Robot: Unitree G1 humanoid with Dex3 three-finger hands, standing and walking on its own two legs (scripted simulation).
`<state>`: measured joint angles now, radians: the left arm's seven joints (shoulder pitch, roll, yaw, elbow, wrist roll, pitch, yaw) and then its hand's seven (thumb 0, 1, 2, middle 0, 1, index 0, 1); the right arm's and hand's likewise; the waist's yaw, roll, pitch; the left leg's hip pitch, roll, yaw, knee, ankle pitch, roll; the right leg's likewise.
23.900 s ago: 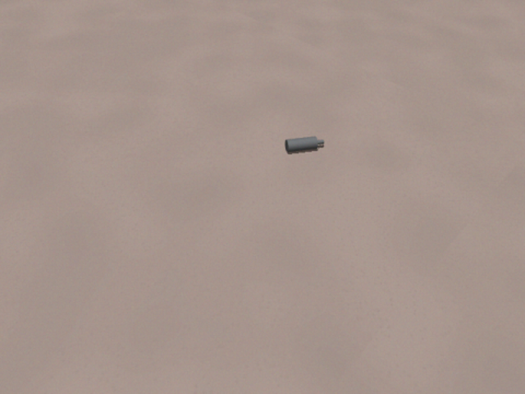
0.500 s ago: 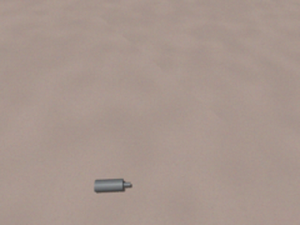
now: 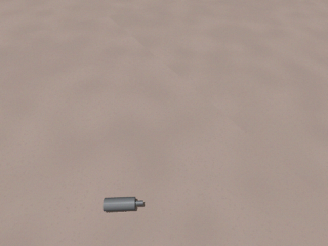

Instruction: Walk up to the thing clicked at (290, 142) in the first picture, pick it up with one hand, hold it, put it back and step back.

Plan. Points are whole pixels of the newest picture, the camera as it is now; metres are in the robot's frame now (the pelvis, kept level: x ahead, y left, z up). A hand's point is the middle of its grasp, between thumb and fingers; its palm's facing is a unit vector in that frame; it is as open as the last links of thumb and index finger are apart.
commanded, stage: stand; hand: left
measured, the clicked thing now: (123, 203) +0.49 +0.21 -0.74
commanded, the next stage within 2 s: walk up in 0.16 s
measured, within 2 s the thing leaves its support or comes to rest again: neither
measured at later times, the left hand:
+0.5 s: hand out of the picture +0.01 +0.24 -0.17, palm faces -0.04 -0.90 -0.43, open 7.4 cm
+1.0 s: hand out of the picture -0.10 +0.27 -0.17, palm faces +0.06 -0.92 -0.38, open 7.4 cm
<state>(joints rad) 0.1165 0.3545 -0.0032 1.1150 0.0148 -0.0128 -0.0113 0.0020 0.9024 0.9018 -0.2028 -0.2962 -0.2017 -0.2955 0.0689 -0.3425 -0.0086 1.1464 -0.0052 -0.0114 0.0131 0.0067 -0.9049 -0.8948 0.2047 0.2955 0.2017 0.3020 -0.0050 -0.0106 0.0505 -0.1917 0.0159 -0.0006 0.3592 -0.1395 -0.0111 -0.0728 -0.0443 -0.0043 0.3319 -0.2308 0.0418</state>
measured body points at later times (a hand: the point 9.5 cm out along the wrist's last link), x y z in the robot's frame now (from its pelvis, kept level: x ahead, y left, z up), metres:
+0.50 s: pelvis -0.06 -0.03 -0.02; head +0.01 -0.05 +0.42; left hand +0.02 +0.29 -0.14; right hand +0.07 -0.35 -0.16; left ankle -0.01 +0.11 -0.71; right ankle -0.03 -0.14 -0.75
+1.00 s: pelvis -0.19 -0.01 -0.01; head -0.12 +0.01 +0.43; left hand -0.11 +0.32 -0.14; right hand -0.06 -0.31 -0.13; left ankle -0.19 +0.11 -0.75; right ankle -0.22 -0.15 -0.67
